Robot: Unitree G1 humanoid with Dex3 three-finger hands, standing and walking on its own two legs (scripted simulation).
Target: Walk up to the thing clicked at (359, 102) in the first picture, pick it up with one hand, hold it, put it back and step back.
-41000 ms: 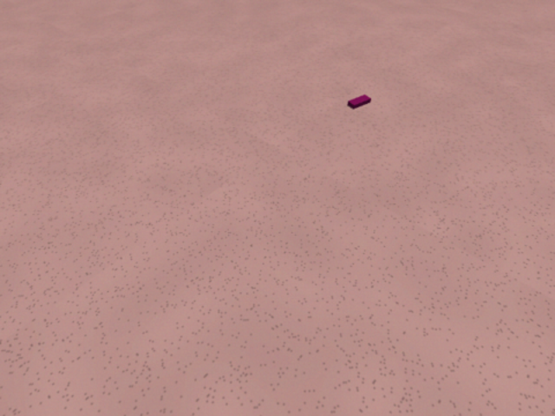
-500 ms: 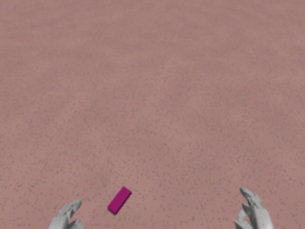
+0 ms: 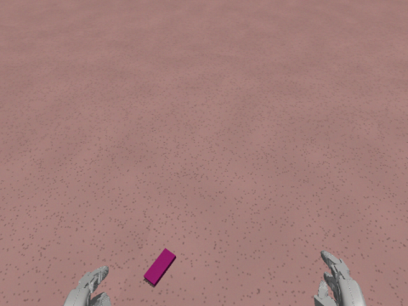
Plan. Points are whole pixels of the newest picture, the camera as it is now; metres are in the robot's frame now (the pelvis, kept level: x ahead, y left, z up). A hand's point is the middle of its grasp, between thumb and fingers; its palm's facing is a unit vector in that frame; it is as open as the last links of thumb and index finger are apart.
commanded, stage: home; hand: left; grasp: from above
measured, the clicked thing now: (160, 266) +0.46 +0.21 -0.70
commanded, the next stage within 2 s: stand in 0.38 s
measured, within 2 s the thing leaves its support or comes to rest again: neither
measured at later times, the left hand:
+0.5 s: hand out of the picture +0.17 +0.18 -0.05, palm faces +0.03 -0.97 -0.23, open 7.4 cm
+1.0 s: hand out of the picture +0.05 +0.24 -0.11, palm faces +0.05 -0.95 -0.32, open 7.4 cm
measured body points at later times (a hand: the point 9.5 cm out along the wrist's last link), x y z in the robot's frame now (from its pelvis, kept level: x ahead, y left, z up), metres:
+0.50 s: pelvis +0.00 +0.00 +0.00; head +0.02 +0.01 +0.45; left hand +0.16 +0.23 -0.03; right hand +0.16 -0.25 -0.06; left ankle +0.00 +0.12 -0.68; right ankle +0.01 -0.13 -0.68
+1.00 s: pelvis +0.00 +0.01 +0.05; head +0.01 +0.01 +0.50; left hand +0.04 +0.29 -0.08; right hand +0.08 -0.27 -0.08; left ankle +0.00 +0.12 -0.68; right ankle +0.01 -0.13 -0.68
